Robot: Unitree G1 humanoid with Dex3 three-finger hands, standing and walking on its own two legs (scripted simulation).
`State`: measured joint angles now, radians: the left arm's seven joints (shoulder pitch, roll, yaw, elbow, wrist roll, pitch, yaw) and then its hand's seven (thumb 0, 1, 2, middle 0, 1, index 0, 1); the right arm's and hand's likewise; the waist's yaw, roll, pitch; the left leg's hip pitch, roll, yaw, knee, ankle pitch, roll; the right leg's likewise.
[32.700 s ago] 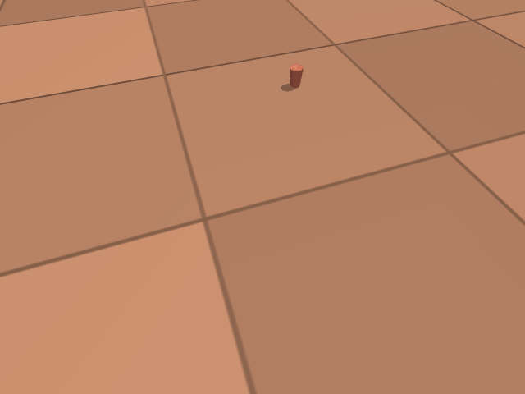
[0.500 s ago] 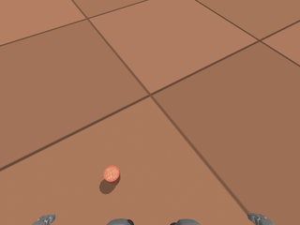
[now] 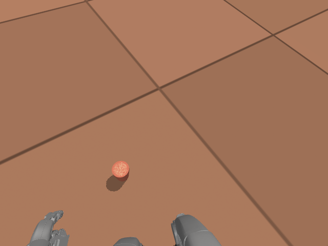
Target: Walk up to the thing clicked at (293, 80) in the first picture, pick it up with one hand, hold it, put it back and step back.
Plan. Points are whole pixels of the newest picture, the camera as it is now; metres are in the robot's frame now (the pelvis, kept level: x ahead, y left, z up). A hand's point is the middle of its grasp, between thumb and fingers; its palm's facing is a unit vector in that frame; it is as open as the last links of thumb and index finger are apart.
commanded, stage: step back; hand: left
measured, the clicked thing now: (121, 172) +0.49 +0.19 -0.70
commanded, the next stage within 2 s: none
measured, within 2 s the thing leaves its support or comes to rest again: neither
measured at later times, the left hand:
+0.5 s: hand out of the picture +0.04 +0.25 -0.14, palm faces -0.06 -0.91 -0.40, open 7.4 cm
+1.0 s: hand out of the picture -0.16 +0.24 -0.17, palm faces -0.10 -0.91 -0.41, open 7.4 cm
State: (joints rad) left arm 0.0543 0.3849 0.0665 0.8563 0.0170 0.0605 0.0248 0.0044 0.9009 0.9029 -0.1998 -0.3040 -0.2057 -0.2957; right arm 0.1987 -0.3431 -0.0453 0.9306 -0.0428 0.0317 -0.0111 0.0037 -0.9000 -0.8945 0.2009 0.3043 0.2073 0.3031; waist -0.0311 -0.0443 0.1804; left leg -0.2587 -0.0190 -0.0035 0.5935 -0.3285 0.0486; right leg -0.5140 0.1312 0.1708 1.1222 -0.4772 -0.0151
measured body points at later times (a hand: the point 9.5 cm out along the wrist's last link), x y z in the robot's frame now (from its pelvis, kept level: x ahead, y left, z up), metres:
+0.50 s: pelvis -0.10 +0.00 +0.00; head -0.03 -0.02 +0.44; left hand +0.04 +0.29 -0.11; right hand -0.01 -0.33 -0.13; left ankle -0.14 +0.13 -0.69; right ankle -0.05 -0.12 -0.73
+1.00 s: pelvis -0.27 -0.03 -0.02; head -0.20 -0.03 +0.42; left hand -0.15 +0.29 -0.14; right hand -0.15 -0.36 -0.12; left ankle -0.14 +0.12 -0.73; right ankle -0.30 -0.16 -0.74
